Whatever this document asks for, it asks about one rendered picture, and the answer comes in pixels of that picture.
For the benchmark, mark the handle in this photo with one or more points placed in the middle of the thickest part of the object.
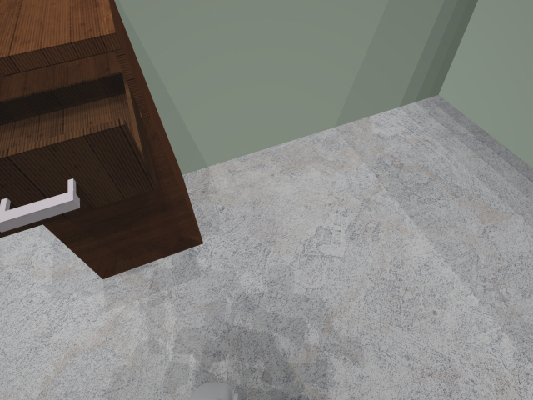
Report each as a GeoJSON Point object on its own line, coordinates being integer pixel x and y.
{"type": "Point", "coordinates": [36, 211]}

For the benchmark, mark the robot left thigh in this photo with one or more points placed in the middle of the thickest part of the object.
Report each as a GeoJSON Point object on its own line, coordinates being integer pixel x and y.
{"type": "Point", "coordinates": [214, 391]}

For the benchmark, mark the cabinet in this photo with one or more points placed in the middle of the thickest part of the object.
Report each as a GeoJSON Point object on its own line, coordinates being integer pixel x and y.
{"type": "Point", "coordinates": [47, 44]}

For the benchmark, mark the drawer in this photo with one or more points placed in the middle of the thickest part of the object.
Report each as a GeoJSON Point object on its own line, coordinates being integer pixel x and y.
{"type": "Point", "coordinates": [91, 131]}

